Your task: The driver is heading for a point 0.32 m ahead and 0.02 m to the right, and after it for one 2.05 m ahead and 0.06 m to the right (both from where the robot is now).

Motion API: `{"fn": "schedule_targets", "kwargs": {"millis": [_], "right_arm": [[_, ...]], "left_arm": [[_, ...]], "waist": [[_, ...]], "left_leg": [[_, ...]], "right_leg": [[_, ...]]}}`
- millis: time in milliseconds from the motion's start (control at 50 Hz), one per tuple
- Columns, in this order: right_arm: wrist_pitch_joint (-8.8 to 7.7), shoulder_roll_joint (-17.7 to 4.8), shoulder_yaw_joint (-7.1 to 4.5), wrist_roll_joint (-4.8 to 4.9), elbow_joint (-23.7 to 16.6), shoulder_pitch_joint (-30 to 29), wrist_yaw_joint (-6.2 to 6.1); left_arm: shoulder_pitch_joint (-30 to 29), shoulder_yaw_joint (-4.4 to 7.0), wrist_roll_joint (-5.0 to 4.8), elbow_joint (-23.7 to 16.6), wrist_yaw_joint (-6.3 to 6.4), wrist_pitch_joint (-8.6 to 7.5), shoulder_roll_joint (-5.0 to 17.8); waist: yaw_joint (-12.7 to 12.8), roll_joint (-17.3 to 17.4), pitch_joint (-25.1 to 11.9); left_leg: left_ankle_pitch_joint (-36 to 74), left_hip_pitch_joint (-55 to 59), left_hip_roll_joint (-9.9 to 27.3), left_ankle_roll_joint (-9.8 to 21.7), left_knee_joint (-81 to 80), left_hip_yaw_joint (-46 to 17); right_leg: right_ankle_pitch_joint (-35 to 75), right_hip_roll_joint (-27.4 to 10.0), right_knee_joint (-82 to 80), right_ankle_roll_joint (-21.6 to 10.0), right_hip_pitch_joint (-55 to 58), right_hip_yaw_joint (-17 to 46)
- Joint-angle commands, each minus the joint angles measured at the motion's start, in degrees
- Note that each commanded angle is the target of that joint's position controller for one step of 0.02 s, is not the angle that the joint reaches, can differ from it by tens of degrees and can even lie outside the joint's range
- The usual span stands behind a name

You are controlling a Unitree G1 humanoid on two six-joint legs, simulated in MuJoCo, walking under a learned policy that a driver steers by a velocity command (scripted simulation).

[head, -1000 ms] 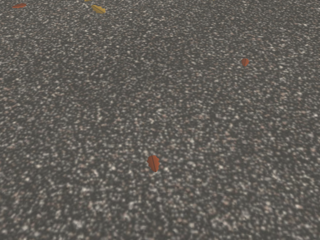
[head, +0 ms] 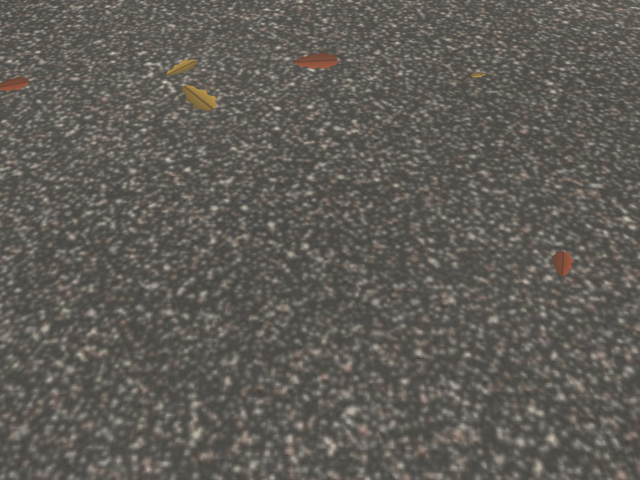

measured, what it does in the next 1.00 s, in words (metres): walks ahead: left foot, then right foot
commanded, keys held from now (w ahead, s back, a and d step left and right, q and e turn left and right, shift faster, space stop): w+e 0.14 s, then e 0.34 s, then q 0.52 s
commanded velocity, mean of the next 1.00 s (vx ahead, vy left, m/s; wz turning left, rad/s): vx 0.19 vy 0.00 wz -0.20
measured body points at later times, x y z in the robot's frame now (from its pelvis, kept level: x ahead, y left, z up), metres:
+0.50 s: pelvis +0.22 +0.05 +0.00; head +0.27 +0.05 +0.45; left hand +0.43 +0.30 -0.11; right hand +0.30 -0.25 -0.10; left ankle +0.32 +0.14 -0.74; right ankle +0.19 -0.08 -0.67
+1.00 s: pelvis +0.28 +0.04 -0.02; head +0.31 +0.05 +0.43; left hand +0.49 +0.27 -0.12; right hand +0.33 -0.28 -0.12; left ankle +0.31 +0.13 -0.74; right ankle +0.23 -0.10 -0.73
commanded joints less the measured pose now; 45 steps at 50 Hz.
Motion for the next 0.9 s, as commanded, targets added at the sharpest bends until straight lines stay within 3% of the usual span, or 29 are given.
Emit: {"fn": "schedule_targets", "kwargs": {"millis": [20,80,140,200,240,260,280,300,320,340,360,380,420,460,500,580,640,660,680,700,720,740,780,840,900], "right_arm": [[0.14,-5.2,-1.49,-0.56,-4.1,0.4,-0.54],[0.09,-3.2,-0.63,-0.54,-5.5,-6.1,-0.49],[-0.54,-3.3,-0.65,0.42,-6.5,-11.3,0.07],[-1.11,-5.7,-1.89,0.20,-6.8,-11.6,0.36],[-1.54,-6.7,-2.74,-0.01,-5.7,-7.4,0.29],[-1.77,-7.7,-3.22,-0.64,-5.2,-3.7,-0.07],[-1.64,-11.2,-3.96,-1.68,-5.1,2.7,-0.65],[-0.25,-12.8,-4.24,-1.92,-4.4,4.4,-0.57],[0.92,-9.8,-4.06,-0.11,-4.8,3.7,-0.34],[1.64,-6.2,-3.12,0.00,-5.9,1.5,-0.77],[2.47,-4.8,-2.46,-0.32,-5.9,-1.8,-0.98],[2.98,-4.3,-2.15,-0.40,-5.8,-4.2,-1.07],[3.17,-5.2,-2.51,-1.09,-4.9,-6.4,-1.23],[3.04,-6.0,-3.01,-1.02,-3.9,-6.4,-1.36],[3.26,-6.7,-3.36,-0.51,-2.8,-6.0,-1.51],[3.94,-6.3,-2.77,0.59,-0.7,-7.0,-0.43],[3.92,-4.2,-1.39,1.72,1.2,-7.5,0.97],[3.62,-2.7,-0.64,1.48,2.3,-4.8,1.34],[3.39,-0.9,0.16,-0.31,2.0,-3.1,1.79],[3.58,0.0,0.19,0.25,2.5,1.4,1.51],[4.21,-4.0,-0.54,0.27,2.8,-1.3,0.95],[4.58,-5.8,-1.31,0.48,2.2,-3.6,0.57],[5.56,-6.6,-1.85,0.54,2.3,-2.6,-0.29],[6.04,-5.6,-2.37,1.21,1.7,-1.3,-0.04],[6.73,-4.1,-2.81,1.06,1.2,-0.2,0.53]], "left_arm": [[-1.5,2.33,-0.21,-4.2,1.17,-0.76,8.8],[0.0,2.84,-0.69,-3.2,2.09,-0.18,10.1],[3.4,3.03,-0.98,-1.9,2.49,0.59,10.4],[4.6,3.15,-1.07,-1.1,3.02,1.81,9.8],[2.2,3.16,-0.87,-2.0,3.40,2.51,9.1],[1.0,2.70,-0.77,-3.0,3.35,2.52,7.5],[1.1,1.55,0.31,-4.8,3.30,2.37,4.2],[14.1,0.46,-0.20,-4.1,2.84,2.15,1.0],[15.2,1.59,-0.97,-2.8,2.82,2.51,7.7],[7.7,2.67,-1.27,-3.5,3.10,3.39,10.7],[3.6,2.97,-1.05,-4.4,3.55,4.43,10.8],[2.2,3.21,-0.76,-5.2,3.81,5.36,10.5],[3.6,2.72,-0.91,-5.3,3.81,6.53,7.3],[2.9,2.28,-0.53,-6.0,3.83,6.57,5.4],[0.7,1.74,0.13,-6.8,3.45,6.32,4.5],[-1.2,0.73,0.80,-6.5,2.72,6.05,2.9],[0.1,0.77,1.39,-4.8,2.39,5.70,2.7],[-0.8,1.15,1.78,-5.5,2.66,5.51,4.9],[-0.9,1.86,2.28,-6.9,3.39,5.48,9.6],[-6.0,1.75,2.59,-6.7,3.60,5.74,9.8],[-8.9,1.51,2.21,-7.5,3.14,5.40,7.3],[-8.6,1.69,2.15,-6.9,3.02,5.11,7.2],[-7.4,2.36,1.57,-6.1,3.34,4.64,8.6],[-5.5,2.74,0.93,-5.7,4.35,4.67,8.0],[-8.7,3.06,0.40,-6.3,5.21,4.62,7.7]], "waist": [[-1.8,-3.5,-3.5],[0.6,-4.5,-2.4],[3.0,-5.4,-2.8],[2.2,-6.9,-3.5],[-0.6,-8.2,-5.4],[-2.8,-7.4,-8.3],[-5.0,-0.4,-16.5],[0.2,16.2,-25.4],[-0.8,12.5,-25.2],[-3.1,7.3,-17.5],[-2.7,3.8,-12.8],[-1.7,4.6,-9.0],[0.1,7.5,-5.4],[0.0,7.8,-6.3],[-0.7,5.9,-8.6],[-0.7,5.4,-9.9],[1.5,4.7,-8.0],[1.0,3.2,-7.7],[-0.9,-4.6,-9.5],[-4.9,-13.3,-9.4],[-2.9,-11.1,-6.2],[-2.0,-11.2,-4.0],[-1.4,-12.2,-2.7],[-0.9,-10.6,-3.5],[-1.9,-10.2,-4.8]], "left_leg": [[3.8,-5.4,1.8,-2.9,-7.2,0.1],[17.2,-1.3,-0.3,-4.3,-21.1,1.1],[24.9,3.2,-3.0,-4.2,-29.7,1.0],[22.2,4.6,-4.5,-2.4,-35.3,-0.9],[21.9,9.6,-4.5,-0.2,-38.0,-0.7],[27.3,17.0,-2.0,1.7,-40.1,-1.0],[41.7,31.5,8.9,5.6,-36.8,-9.6],[51.1,48.7,24.2,17.0,-34.6,-29.1],[35.7,45.7,24.4,17.1,-37.4,-33.8],[28.8,39.3,20.1,14.4,-39.3,-25.2],[26.6,32.3,16.9,12.6,-40.8,-18.6],[26.1,25.9,14.9,12.5,-42.2,-14.4],[25.4,16.6,11.2,12.2,-46.1,-6.5],[30.5,17.2,12.1,13.9,-47.0,-3.5],[33.9,18.6,13.4,15.1,-46.6,-2.4],[30.0,16.4,11.8,14.8,-46.1,-0.5],[17.5,12.3,8.4,10.7,-42.7,-0.7],[12.4,9.2,6.4,6.8,-41.5,-0.9],[2.2,6.8,2.2,2.4,-34.7,1.9],[-3.7,10.3,-0.1,0.0,-34.9,4.8],[0.5,12.9,-0.5,-1.2,-34.0,5.0],[4.0,10.1,-1.6,-1.2,-32.5,5.7],[7.0,7.6,-1.5,-0.7,-29.8,5.3],[5.0,5.5,-1.5,0.5,-23.8,5.4],[-0.1,6.6,-0.9,1.6,-20.3,5.6]], "right_leg": [[15.4,-15.1,-11.1,-11.8,3.6,16.2],[12.1,-11.1,-10.6,-8.5,-0.7,11.8],[7.2,-11.1,-8.9,-6.6,-0.3,13.6],[12.4,-11.8,-1.4,-4.1,5.8,18.1],[15.8,-11.1,5.1,-1.7,7.6,20.0],[16.0,-8.2,11.5,0.6,5.9,18.5],[2.3,-4.5,26.4,3.4,-0.9,14.2],[-35.1,2.2,42.9,6.6,-16.5,9.4],[-30.4,-3.3,50.1,7.9,-21.0,8.9],[-25.5,-5.0,52.3,9.1,-23.5,6.8],[-22.0,-6.6,51.2,9.9,-23.2,4.8],[-20.2,-8.1,49.9,10.4,-21.9,4.2],[-17.6,-8.8,44.8,10.6,-16.0,1.3],[-15.9,-9.3,40.0,10.8,-15.1,0.1],[-13.3,-10.3,34.2,10.3,-12.7,0.5],[-8.9,-9.1,20.0,8.7,-2.5,-0.3],[1.7,-6.8,1.0,6.6,9.6,-2.4],[6.3,-9.7,-2.5,5.1,14.9,1.0],[18.9,-19.8,-2.2,2.3,18.5,10.6],[8.7,-23.7,-2.6,-3.2,8.8,11.3],[-2.0,-19.6,-3.9,-2.7,4.1,8.8],[-6.5,-17.1,-3.7,-0.5,4.6,6.8],[-4.1,-18.1,-3.3,-0.1,5.0,6.5],[6.3,-21.4,-1.0,-2.2,6.2,6.1],[11.6,-24.2,1.7,-3.3,4.4,5.3]]}}
Next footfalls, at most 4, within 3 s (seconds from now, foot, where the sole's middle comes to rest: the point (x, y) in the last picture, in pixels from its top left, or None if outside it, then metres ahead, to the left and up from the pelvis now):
0.26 left None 0.36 0.12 -0.78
0.66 right None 0.28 -0.12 -0.78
1.34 right None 0.32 -0.11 -0.78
1.72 left None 0.27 0.15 -0.78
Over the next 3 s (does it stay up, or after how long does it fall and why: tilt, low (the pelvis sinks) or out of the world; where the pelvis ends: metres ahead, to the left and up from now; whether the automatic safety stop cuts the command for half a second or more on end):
stays up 0.29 0.01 -0.01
